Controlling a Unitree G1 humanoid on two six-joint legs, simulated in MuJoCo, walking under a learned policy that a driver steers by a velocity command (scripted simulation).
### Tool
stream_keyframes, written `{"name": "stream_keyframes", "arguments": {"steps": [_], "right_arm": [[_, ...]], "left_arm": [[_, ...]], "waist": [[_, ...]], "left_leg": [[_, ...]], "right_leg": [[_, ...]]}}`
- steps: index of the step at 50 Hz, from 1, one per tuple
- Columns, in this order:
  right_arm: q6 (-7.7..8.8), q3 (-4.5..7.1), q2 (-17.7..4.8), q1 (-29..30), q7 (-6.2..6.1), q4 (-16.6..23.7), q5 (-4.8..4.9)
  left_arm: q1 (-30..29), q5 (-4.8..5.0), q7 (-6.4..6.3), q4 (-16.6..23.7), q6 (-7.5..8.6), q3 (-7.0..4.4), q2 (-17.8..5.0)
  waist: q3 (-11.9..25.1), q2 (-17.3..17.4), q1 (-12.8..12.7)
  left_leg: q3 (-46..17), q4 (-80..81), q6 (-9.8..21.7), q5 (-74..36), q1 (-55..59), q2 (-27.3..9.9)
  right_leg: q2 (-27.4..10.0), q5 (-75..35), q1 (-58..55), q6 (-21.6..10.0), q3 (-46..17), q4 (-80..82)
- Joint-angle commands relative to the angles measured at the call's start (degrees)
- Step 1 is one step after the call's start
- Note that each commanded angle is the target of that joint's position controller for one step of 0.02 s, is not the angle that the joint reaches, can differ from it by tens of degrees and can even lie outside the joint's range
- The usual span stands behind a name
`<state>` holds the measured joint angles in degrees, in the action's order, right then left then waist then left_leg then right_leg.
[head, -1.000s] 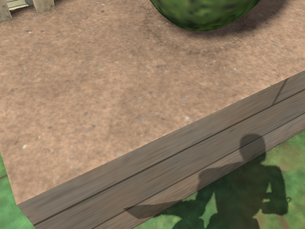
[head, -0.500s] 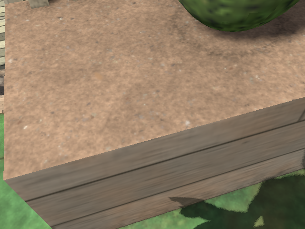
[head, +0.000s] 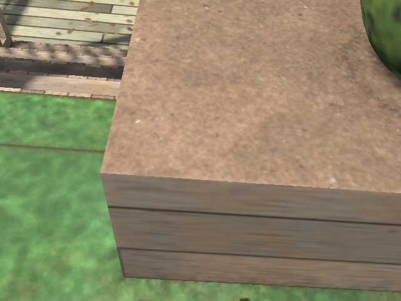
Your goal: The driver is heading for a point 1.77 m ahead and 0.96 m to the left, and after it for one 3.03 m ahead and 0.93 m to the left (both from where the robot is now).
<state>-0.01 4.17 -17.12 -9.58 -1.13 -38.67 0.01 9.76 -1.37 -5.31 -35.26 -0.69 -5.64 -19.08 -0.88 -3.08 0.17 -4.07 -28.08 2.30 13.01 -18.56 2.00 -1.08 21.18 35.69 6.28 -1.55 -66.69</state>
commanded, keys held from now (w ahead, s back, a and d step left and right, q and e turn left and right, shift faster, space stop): w+q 1.00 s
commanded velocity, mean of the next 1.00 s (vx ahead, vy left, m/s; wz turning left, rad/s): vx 0.03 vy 0.06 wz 0.60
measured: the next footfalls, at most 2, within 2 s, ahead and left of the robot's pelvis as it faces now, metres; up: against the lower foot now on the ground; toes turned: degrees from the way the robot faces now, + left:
right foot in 0.26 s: +0.05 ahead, -0.12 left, +0.00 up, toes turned +14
left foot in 0.74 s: -0.06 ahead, +0.13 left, +0.00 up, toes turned +28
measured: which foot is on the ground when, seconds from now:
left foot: down 0.00-0.28, up 0.30-0.72, down 0.74-1.00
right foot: up 0.00-0.24, down 0.26-0.76, up 0.78-1.00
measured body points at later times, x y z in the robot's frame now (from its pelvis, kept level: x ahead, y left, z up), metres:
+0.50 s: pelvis -0.02 -0.03 +0.00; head +0.03 -0.04 +0.45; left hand +0.03 +0.28 -0.08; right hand +0.23 -0.26 -0.09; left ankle -0.07 +0.11 -0.65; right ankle +0.02 -0.13 -0.74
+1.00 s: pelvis -0.05 +0.08 +0.00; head -0.02 +0.12 +0.45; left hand -0.11 +0.41 -0.11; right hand +0.20 -0.10 -0.09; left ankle -0.10 +0.11 -0.74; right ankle +0.05 -0.01 -0.68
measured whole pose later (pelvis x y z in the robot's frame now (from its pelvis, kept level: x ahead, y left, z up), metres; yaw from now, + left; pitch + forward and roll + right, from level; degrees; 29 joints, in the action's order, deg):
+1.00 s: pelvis -0.05 +0.08 +0.00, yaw +36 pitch +3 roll +0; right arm -3.3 4.4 -17.9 -16.5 0.1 -34.4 0.2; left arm 9.1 0.1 -4.1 -44.6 1.3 -3.9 -20.3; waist -3.7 -1.1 1.8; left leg -4.9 -21.1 7.1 11.4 -11.7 8.4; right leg -1.0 18.2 32.8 1.3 -0.6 -55.4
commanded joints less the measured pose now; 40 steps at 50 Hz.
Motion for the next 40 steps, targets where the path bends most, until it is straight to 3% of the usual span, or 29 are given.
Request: {"name": "stream_keyframes", "arguments": {"steps": [1, 5, 9, 11, 12, 13, 14, 15, 16, 17, 18, 19, 21, 25, 30, 33, 34, 35, 36, 37, 38, 39, 40], "right_arm": [[0.78, 2.06, -8.68, 4.30, -1.02, 4.89, 0.33], [-0.32, 2.71, -10.09, 4.95, -0.71, 6.17, 0.02], [-0.59, 3.01, -10.47, 5.12, -0.18, 7.42, 0.07], [-0.81, 2.98, -10.02, 5.45, -0.24, 7.87, 0.51], [-1.01, 2.92, -9.59, 5.85, -0.40, 8.20, 1.18], [-1.10, 2.55, -8.12, 5.11, -0.58, 8.55, 1.48], [-1.07, 1.65, -4.46, 3.35, -0.37, 8.95, 0.99], [-0.11, 2.54, -6.86, 5.10, -0.37, 11.29, 1.06], [0.38, 4.20, -11.94, 3.20, -0.14, 10.53, -0.05], [0.08, 4.92, -12.88, 0.88, 0.19, 9.09, 0.43], [-0.82, 4.87, -11.37, -0.86, -0.07, 7.33, 0.46], [-1.45, 4.50, -9.91, -1.13, -0.24, 7.37, 0.29], [-2.01, 3.40, -6.35, 1.30, -0.25, 8.60, 0.85], [-1.87, 2.37, -4.48, 5.36, 0.13, 11.92, 0.80], [-1.99, 1.98, -4.01, 4.18, 1.20, 13.22, 0.62], [-2.54, 2.56, -4.63, 1.10, 1.94, 12.66, 0.77], [-3.50, 2.06, -4.30, 0.62, 3.34, 12.36, 0.54], [-4.09, 2.40, -4.62, -0.28, 4.08, 12.68, 0.40], [-4.28, 2.66, -4.94, -2.86, 4.50, 11.83, 0.38], [-4.34, 3.38, -6.04, -7.35, 4.42, 9.80, 0.68], [-4.11, 5.08, -11.20, -11.86, 4.08, 8.03, 1.02], [-3.50, 6.16, -17.62, -13.04, 3.55, 7.43, -0.23], [-2.35, 4.86, -13.57, -9.98, 3.26, 8.92, -0.19]], "left_arm": [[-2.10, 0.27, 0.10, 4.88, 1.16, -0.57, -2.97], [-2.82, 0.41, 1.31, 3.82, 1.52, 0.18, -1.94], [-3.00, 1.39, 2.33, 3.03, 2.13, 0.07, -3.05], [-1.15, 1.75, 2.72, 2.35, 2.63, -0.06, -3.53], [1.10, 1.78, 3.01, 1.48, 2.98, -0.25, -3.56], [2.97, 1.32, 3.09, 0.80, 3.25, -0.74, -5.03], [4.42, 0.05, 2.89, 0.77, 3.01, -1.29, -8.22], [3.45, -2.15, 3.33, -0.08, 2.53, -2.03, -11.16], [1.50, -1.89, 3.27, 0.95, 2.78, -1.20, -8.07], [-1.77, -0.95, 2.76, 1.11, 2.67, -0.40, -5.36], [-3.77, -0.31, 2.47, 1.50, 2.47, -0.08, -4.38], [-4.48, 0.48, 2.13, 1.25, 2.31, 0.12, -4.02], [-2.08, 0.56, 1.50, 0.37, 1.53, 0.47, -4.19], [2.09, 0.45, 1.04, -1.81, 0.58, -0.05, -6.31], [-0.54, 0.82, 1.85, -2.75, 0.36, -1.04, -9.19], [-0.97, 2.15, 2.43, -3.59, 0.44, -1.37, -9.61], [3.61, 3.06, 0.97, -5.56, 0.88, -2.58, -13.13], [5.10, 3.49, 0.04, -6.68, 1.04, -3.18, -15.14], [3.58, 3.64, -0.40, -6.93, 1.05, -3.22, -14.81], [1.41, 3.42, -0.39, -6.83, 1.08, -2.70, -12.84], [1.55, 1.74, 0.12, -6.17, 1.04, -1.32, -7.68], [-3.50, -0.10, 0.13, -1.72, 1.42, 0.20, -4.00], [-4.21, 0.88, 0.47, -2.65, 1.82, -0.17, -5.80]], "waist": [[8.32, 10.78, -0.65], [7.78, 12.43, 0.51], [6.23, 14.26, 1.56], [6.32, 14.92, 0.53], [6.54, 14.22, -1.09], [7.34, 12.03, -1.60], [9.21, 0.53, -0.57], [4.44, -13.92, 0.02], [5.20, -9.27, 0.39], [4.73, -6.05, 1.93], [3.76, -3.14, 2.40], [3.02, -2.74, 1.98], [2.55, -3.24, -0.04], [4.89, -5.49, -3.04], [4.76, -7.10, -2.58], [5.00, -7.85, -1.16], [2.31, -5.66, -2.49], [2.40, -5.42, -1.63], [3.39, -4.53, 0.30], [5.35, -1.85, 3.27], [6.04, 11.11, 4.39], [5.70, 24.27, 3.67], [5.75, 19.02, 4.28]], "left_leg": [[-13.30, 6.69, 8.99, -21.05, 8.37, -12.51], [-17.93, 6.42, 8.96, -11.73, 7.92, -11.67], [-23.66, 6.50, 9.52, -9.21, 7.06, -11.15], [-25.83, 5.30, 9.00, -13.01, 8.09, -10.24], [-25.54, 3.89, 7.63, -13.31, 7.01, -8.80], [-23.88, 1.32, 5.00, -7.99, 2.66, -6.66], [-16.46, -11.31, 1.18, 8.70, -6.16, -1.24], [-5.68, -23.83, -2.82, 23.67, -18.64, 6.50], [-6.78, -37.26, -5.35, 22.85, -17.17, 1.76], [-5.87, -42.18, -6.32, 18.72, -16.91, 1.14], [-4.89, -44.42, -7.51, 15.45, -16.87, 0.97], [-4.29, -45.45, -8.27, 12.45, -18.39, 0.91], [-1.71, -42.55, -9.44, 9.36, -18.97, 0.53], [0.12, -33.34, -10.55, 9.09, -19.91, -2.60], [4.66, -19.25, -7.94, 9.30, -8.30, -3.98], [6.58, -7.05, -4.68, 5.06, -2.39, -2.89], [7.36, -6.23, -3.80, 3.61, -4.86, -2.19], [4.48, -5.08, -2.36, 5.49, -5.16, -4.52], [3.99, -0.37, -0.55, 4.21, -1.31, -4.65], [3.57, 5.06, 1.76, -0.95, 8.80, -3.59], [-6.33, 8.75, 5.66, -21.12, 21.84, -8.69], [-21.65, 9.69, 16.66, -21.14, 24.36, -15.09], [-20.56, 11.87, 18.84, -17.31, 22.17, -15.30]], "right_leg": [[1.00, -3.76, 1.71, -0.34, -2.24, 2.45], [2.58, -2.30, -3.70, -1.52, -2.44, 16.62], [4.37, 1.15, -10.37, -3.00, -2.36, 27.49], [4.46, -1.16, -14.25, -3.98, -2.36, 34.99], [4.15, -6.16, -18.82, -4.90, -1.76, 41.89], [0.55, -10.94, -25.86, -6.43, -3.26, 46.20], [-11.35, -15.64, -34.32, -11.08, -13.30, 48.20], [-21.19, -27.09, -29.85, -21.74, -27.31, 50.52], [-23.51, -31.13, -27.02, -25.02, -25.15, 50.25], [-19.66, -31.02, -25.98, -22.31, -18.25, 49.05], [-15.18, -29.33, -25.81, -19.03, -12.58, 47.76], [-13.65, -30.26, -26.73, -17.95, -9.73, 47.10], [-11.77, -31.90, -28.29, -18.10, -5.23, 47.38], [-15.12, -31.04, -35.64, -20.28, -4.96, 47.85], [-16.23, -27.31, -30.20, -18.88, -0.58, 48.28], [-16.67, -25.81, -30.24, -16.46, 0.81, 44.93], [-23.06, -28.09, -30.39, -18.92, -5.84, 47.81], [-25.59, -26.90, -32.31, -18.93, -7.95, 47.51], [-24.46, -24.64, -31.10, -17.29, -6.07, 45.38], [-19.68, -20.72, -25.32, -13.86, -0.24, 39.79], [-9.78, -6.53, -11.91, -8.35, 9.16, 23.11], [1.51, 13.95, 6.00, -4.31, 9.18, 10.76], [-0.50, 14.23, 7.49, -4.89, 2.86, -0.07]]}}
